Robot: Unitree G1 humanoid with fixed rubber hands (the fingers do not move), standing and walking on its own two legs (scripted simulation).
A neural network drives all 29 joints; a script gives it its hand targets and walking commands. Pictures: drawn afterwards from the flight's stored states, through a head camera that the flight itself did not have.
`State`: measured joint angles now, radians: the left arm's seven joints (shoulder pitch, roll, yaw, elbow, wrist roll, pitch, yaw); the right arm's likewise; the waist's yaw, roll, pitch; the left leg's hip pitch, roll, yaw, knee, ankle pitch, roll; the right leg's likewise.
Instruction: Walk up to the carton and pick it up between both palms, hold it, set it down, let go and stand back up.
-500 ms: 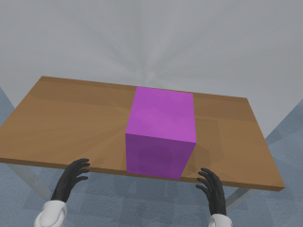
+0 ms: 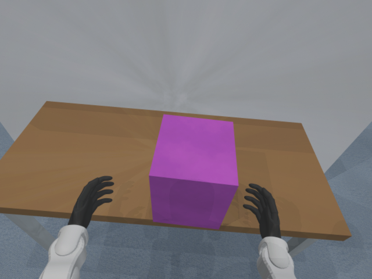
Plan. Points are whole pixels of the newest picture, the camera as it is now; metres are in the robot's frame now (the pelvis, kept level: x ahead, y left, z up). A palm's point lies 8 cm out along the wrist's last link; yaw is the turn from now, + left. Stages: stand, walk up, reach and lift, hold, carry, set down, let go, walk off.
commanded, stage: reach and lift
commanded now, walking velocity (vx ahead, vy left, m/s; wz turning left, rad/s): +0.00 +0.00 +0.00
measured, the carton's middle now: (191, 173) +0.42 +0.00 -0.07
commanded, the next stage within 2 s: none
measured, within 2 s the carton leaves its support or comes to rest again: neither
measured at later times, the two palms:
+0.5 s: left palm (88, 167) +0.31 +0.23 +0.08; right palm (266, 181) +0.31 -0.15 +0.07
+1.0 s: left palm (95, 130) +0.38 +0.22 +0.12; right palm (262, 146) +0.38 -0.15 +0.11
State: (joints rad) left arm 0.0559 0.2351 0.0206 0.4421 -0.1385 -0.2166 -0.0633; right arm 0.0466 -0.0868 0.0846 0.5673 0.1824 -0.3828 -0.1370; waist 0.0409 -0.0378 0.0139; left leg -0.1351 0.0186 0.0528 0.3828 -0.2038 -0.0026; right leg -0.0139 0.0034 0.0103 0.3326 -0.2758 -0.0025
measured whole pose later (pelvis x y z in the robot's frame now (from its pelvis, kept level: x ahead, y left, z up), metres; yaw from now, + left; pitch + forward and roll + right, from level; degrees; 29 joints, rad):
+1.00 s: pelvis -0.01 +0.00 +0.00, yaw +0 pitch +1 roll -1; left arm -0.66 0.26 0.17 0.67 -0.08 0.23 -0.02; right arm -0.65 -0.16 0.10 0.77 0.33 0.06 -0.25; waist 0.02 -0.04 -0.02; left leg -0.22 0.04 0.05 0.37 -0.16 -0.01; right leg -0.10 0.02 0.01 0.31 -0.23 -0.01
